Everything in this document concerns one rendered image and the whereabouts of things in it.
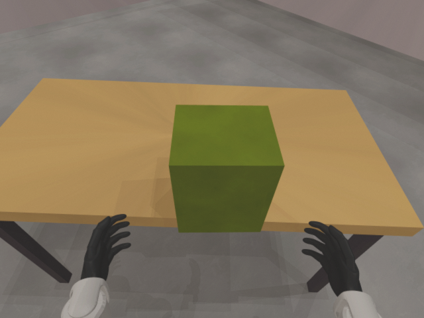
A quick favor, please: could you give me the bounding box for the right robot forearm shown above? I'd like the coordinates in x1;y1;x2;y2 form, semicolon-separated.
333;290;382;318

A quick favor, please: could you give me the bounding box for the robot right hand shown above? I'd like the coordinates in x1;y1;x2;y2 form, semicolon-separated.
302;221;362;297

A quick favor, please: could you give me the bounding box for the table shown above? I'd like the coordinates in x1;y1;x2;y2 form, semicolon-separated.
0;78;424;292

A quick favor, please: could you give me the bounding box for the carton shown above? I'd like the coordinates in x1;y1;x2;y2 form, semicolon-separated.
169;105;285;233

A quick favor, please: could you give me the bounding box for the robot left hand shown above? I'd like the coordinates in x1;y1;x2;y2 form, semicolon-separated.
81;214;131;281

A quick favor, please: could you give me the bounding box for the left robot forearm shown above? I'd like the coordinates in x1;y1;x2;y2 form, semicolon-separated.
61;278;111;318

